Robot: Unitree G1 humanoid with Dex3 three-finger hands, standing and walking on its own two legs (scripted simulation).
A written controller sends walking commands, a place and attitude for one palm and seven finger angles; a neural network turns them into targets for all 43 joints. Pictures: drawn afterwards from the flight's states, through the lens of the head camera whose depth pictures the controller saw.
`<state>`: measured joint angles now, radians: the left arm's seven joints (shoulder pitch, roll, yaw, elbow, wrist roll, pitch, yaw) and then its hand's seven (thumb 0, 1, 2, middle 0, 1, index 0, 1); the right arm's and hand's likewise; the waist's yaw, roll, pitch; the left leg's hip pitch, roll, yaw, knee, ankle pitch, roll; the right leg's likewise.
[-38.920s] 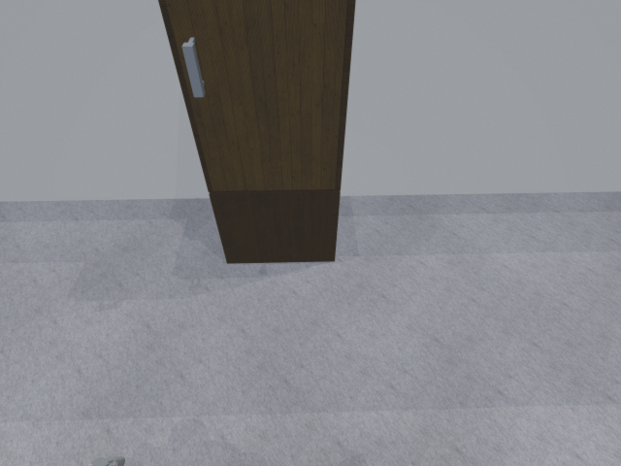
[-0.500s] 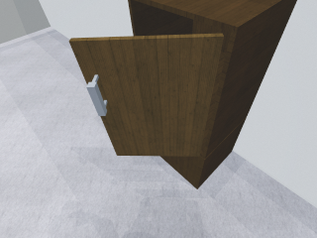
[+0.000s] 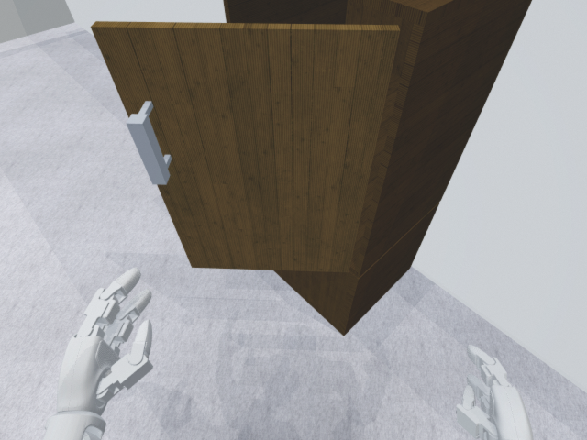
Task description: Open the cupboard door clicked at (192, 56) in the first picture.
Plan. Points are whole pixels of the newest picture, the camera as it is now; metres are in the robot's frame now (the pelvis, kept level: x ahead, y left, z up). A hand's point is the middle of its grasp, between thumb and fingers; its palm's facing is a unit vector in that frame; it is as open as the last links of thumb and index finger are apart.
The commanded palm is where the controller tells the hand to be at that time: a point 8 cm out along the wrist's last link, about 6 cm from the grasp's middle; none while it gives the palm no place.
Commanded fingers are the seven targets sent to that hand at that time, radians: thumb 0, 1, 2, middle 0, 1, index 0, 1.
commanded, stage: raise the hand with hooked fingers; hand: left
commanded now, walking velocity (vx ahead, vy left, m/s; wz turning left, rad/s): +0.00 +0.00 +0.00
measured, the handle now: (154, 143) +0.53 +0.25 +0.11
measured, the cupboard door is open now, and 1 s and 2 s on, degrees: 44 44 44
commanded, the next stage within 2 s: move the hooked fingers beside the handle in 1.82 s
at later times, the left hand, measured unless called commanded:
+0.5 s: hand (98, 363) +0.21 +0.24 +0.04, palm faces +0.01 -1.00 -0.05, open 10.7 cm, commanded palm +0.17 +0.30 +0.05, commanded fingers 0.00 -0.03 0.50 -0.27 -0.90 -0.27 -0.90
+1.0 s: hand (57, 306) +0.25 +0.29 +0.10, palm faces +0.04 -1.00 -0.05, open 13.5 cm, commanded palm +0.22 +0.34 +0.10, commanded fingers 0.00 -0.50 0.30 -0.30 -1.20 -0.30 -1.20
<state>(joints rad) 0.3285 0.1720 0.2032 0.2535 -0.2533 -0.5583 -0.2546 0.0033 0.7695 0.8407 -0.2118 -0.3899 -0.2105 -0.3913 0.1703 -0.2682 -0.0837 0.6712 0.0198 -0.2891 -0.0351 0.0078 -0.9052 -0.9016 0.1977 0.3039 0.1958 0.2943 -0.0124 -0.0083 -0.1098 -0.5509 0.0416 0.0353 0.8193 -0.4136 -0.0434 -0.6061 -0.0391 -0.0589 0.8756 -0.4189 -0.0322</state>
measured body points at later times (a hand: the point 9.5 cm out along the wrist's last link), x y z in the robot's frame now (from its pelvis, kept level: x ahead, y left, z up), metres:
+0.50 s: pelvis -0.02 +0.03 -0.02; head +0.02 +0.02 +0.43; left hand +0.20 +0.30 +0.05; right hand +0.14 -0.19 -0.10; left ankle +0.00 +0.15 -0.70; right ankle +0.01 -0.09 -0.70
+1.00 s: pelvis +0.00 +0.03 +0.01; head +0.02 +0.03 +0.46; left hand +0.24 +0.34 +0.10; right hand +0.18 -0.20 -0.05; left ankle +0.00 +0.15 -0.70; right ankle +0.01 -0.09 -0.70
